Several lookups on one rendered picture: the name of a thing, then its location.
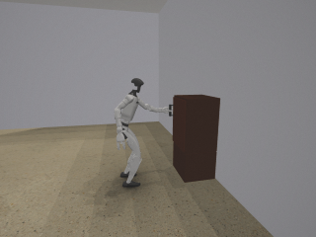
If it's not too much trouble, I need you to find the robot left upper arm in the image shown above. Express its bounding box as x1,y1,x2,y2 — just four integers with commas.
136,95,151,110

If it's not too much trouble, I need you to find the left robot forearm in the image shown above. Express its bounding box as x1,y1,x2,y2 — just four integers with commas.
148,106,163,113

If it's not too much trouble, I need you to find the handle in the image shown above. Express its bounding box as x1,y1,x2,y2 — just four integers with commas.
169,104,175,117

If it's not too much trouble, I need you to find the right robot thigh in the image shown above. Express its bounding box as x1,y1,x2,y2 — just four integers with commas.
122,129,141,161

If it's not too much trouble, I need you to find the robot right upper arm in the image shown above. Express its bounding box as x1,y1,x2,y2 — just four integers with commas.
115,94,134,114

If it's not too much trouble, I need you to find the left robot hand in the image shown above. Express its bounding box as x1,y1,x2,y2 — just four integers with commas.
163,107,173,114

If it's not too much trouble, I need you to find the robot torso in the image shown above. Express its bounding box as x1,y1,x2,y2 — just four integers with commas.
121,93,139,130

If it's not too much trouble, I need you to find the cupboard door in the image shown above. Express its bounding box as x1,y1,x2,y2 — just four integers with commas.
172,97,187,152

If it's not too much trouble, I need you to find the right robot hand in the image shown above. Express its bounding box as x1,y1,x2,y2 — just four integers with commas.
116,133,125,150

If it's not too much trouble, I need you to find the right robot forearm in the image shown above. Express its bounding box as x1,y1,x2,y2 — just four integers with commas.
115,109,123,133

